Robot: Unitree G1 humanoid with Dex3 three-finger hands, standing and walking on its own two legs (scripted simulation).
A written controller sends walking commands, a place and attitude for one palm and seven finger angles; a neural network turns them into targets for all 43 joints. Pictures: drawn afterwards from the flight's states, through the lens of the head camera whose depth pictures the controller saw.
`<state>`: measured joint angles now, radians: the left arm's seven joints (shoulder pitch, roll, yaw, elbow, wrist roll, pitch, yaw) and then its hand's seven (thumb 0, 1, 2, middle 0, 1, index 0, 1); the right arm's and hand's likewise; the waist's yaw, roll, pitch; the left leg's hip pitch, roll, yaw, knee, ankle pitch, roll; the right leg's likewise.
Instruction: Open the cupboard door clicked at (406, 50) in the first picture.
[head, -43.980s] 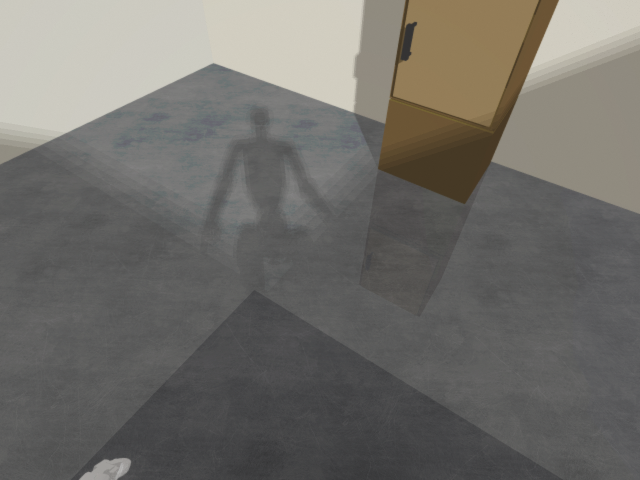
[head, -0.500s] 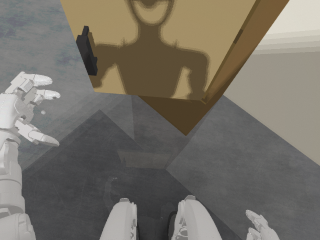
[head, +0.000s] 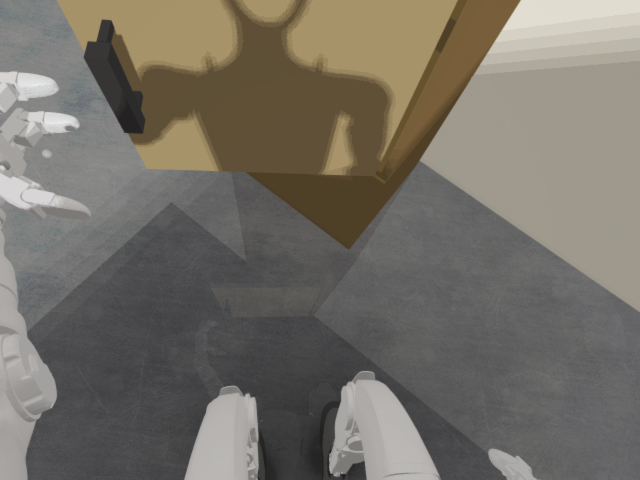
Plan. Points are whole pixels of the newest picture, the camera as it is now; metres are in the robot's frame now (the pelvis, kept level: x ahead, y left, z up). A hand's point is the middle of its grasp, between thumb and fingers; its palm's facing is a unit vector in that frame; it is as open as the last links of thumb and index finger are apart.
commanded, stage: move the hooked fingers beside the handle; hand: left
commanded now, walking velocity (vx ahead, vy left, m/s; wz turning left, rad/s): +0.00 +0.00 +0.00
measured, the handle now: (121, 79) +0.59 +0.23 +0.03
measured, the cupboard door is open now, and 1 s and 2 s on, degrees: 40 40 40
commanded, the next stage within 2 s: slide the fingers in behind the handle in 1.16 s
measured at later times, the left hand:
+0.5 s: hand (61, 105) +0.54 +0.29 +0.04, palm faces -0.01 -1.00 -0.05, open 14.0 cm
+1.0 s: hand (58, 111) +0.53 +0.29 +0.04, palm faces -0.01 -1.00 -0.03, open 14.0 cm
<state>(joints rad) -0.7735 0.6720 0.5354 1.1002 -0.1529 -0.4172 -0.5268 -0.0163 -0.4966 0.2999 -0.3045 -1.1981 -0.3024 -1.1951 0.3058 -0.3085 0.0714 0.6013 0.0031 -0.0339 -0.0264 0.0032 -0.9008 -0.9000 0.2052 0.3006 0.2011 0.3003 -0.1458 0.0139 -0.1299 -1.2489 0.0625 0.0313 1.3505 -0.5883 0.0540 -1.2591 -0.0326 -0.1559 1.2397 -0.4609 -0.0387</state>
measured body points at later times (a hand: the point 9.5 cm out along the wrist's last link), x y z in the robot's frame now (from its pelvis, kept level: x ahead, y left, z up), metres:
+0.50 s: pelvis -0.01 +0.01 -0.02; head +0.21 +0.05 +0.37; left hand +0.54 +0.34 +0.04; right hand +0.00 -0.27 -0.11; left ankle +0.02 +0.09 -0.61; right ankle +0.06 -0.11 -0.61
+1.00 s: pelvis +0.01 +0.02 +0.00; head +0.20 +0.07 +0.41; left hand +0.53 +0.34 +0.05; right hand +0.03 -0.25 -0.09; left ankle +0.02 +0.09 -0.61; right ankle +0.06 -0.11 -0.61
